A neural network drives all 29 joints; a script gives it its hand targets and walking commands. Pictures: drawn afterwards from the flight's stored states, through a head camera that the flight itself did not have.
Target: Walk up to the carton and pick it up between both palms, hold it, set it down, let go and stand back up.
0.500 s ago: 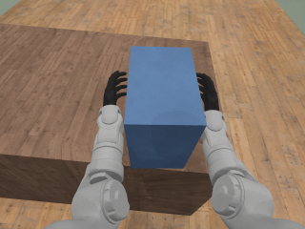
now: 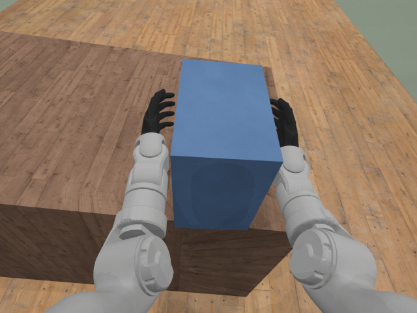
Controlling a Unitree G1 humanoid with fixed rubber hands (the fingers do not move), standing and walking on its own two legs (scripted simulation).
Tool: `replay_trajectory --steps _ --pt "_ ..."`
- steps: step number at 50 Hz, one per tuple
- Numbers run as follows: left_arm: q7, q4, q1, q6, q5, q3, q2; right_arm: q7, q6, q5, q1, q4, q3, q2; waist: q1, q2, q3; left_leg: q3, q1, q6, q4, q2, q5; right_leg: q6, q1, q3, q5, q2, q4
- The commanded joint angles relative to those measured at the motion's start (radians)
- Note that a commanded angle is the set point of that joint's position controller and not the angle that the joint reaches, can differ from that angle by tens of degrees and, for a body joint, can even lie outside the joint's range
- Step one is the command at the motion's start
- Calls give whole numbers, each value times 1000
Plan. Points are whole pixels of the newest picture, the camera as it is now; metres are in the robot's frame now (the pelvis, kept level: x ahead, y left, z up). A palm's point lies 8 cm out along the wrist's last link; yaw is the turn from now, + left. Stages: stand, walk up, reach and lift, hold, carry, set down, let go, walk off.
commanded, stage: reach and lift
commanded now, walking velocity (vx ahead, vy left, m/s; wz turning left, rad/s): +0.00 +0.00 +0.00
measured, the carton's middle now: (216, 149) +0.43 +0.04 +0.06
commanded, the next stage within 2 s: none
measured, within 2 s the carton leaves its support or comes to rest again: neither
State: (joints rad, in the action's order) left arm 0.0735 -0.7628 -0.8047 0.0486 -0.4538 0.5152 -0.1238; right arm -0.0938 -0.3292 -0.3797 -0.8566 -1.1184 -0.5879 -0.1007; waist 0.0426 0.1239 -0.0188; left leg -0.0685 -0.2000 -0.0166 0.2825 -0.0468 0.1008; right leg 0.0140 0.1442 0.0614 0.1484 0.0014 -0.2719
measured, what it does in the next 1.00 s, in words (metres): stands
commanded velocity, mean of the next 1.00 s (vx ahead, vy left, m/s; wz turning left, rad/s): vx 0.00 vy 0.00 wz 0.00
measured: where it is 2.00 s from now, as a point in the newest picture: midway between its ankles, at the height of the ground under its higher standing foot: outside the picture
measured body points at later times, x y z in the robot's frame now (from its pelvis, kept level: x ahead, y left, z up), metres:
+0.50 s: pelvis +0.01 +0.00 +0.00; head -0.03 +0.04 +0.44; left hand +0.40 +0.17 +0.16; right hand +0.41 -0.09 +0.18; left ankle +0.03 +0.13 -0.75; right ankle +0.00 -0.11 -0.75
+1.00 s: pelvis -0.01 +0.00 +0.00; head -0.06 +0.05 +0.44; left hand +0.39 +0.17 +0.21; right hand +0.40 -0.09 +0.22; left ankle +0.03 +0.13 -0.75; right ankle +0.00 -0.11 -0.75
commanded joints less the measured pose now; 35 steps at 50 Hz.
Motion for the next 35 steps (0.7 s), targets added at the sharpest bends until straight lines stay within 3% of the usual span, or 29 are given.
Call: replay_trajectory --steps 1,4,5,9,10,12,14,16,19,24,30,35 --pt "-104 105 -633 36 39 -347 -482 141 10 35 -649 114 308 -342 -5 -175 -519 -83 326 -45 49 22 -281 -9 -97 81 -166 21 19" --pt "-123 128 -604 71 60 -352 -467 134 38 86 -652 166 384 -357 3 -131 -531 -81 305 -30 59 30 -328 -29 -180 67 -292 21 -6" --pt "-130 133 -607 82 66 -365 -469 129 46 99 -653 173 398 -352 -15 -128 -528 -78 310 -32 64 33 -333 -33 -200 65 -332 20 -11" --pt "-167 153 -564 155 74 -359 -440 102 110 168 -619 193 457 -363 -34 -96 -393 -71 281 -12 36 45 -264 -64 -264 52 -379 8 -17" --pt "-175 152 -535 174 69 -351 -433 97 123 186 -611 210 475 -359 -25 -101 -375 -71 270 -8 32 50 -259 -65 -280 47 -394 5 -17" --pt "-189 177 -537 204 73 -363 -430 85 136 218 -630 239 497 -352 -36 -108 -361 -66 274 -11 33 51 -262 -70 -282 50 -405 8 -22" --pt "-193 258 -551 229 90 -402 -434 77 155 253 -617 254 526 -353 -51 -135 -354 -57 315 -27 45 49 -329 -66 -269 59 -414 17 -24" --pt "-191 295 -535 249 123 -458 -464 66 152 292 -665 350 578 -352 -54 -140 -415 -44 357 -34 76 50 -393 -60 -248 64 -438 26 -18" --pt "-193 384 -575 273 126 -479 -440 59 199 332 -587 302 601 -361 -80 -162 -353 -34 388 -37 66 49 -395 -59 -233 62 -390 27 -12" --pt "-191 439 -601 323 157 -543 -429 44 233 369 -606 372 620 -342 -107 -197 -368 -23 408 -40 73 58 -351 -55 -194 64 -324 22 7" --pt "-216 424 -592 403 149 -508 -409 29 294 401 -667 441 640 -344 -92 -151 -310 -18 341 -5 26 64 -188 -72 -202 68 -239 13 11" --pt "-213 434 -627 443 167 -508 -410 26 322 418 -734 505 663 -362 -84 -129 -358 -16 353 12 34 67 -166 -73 -180 65 -202 16 14"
